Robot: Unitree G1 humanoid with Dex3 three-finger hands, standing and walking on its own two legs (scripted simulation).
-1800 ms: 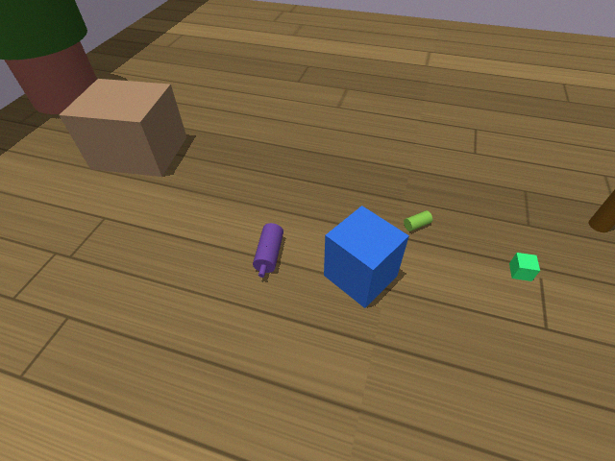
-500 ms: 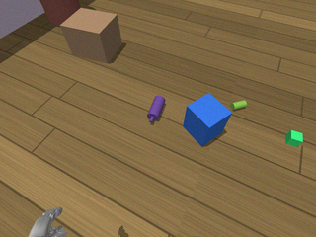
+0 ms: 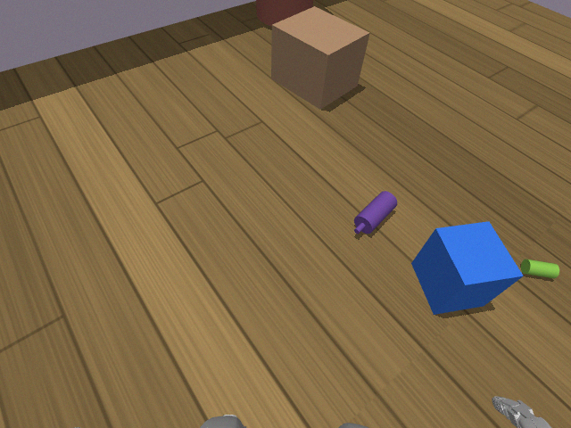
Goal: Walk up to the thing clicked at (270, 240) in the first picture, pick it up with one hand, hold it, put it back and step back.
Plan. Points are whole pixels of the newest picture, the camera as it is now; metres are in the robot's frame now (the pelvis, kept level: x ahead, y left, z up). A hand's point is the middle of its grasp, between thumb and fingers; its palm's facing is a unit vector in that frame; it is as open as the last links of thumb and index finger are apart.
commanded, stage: walk up
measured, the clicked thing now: (372, 215) +0.96 -0.36 -0.70
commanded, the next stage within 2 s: stand in 1.54 s
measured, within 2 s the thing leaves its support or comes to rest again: neither
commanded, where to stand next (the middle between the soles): +0.07 +0.00 m, yaw +26 degrees
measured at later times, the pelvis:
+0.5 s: pelvis +0.00 -0.02 +0.01, yaw +18 degrees
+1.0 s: pelvis +0.00 +0.00 +0.00, yaw +26 degrees
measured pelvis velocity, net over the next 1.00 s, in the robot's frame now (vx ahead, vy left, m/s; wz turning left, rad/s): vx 0.00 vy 0.00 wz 0.46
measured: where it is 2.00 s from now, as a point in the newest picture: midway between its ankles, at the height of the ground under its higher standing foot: outside the picture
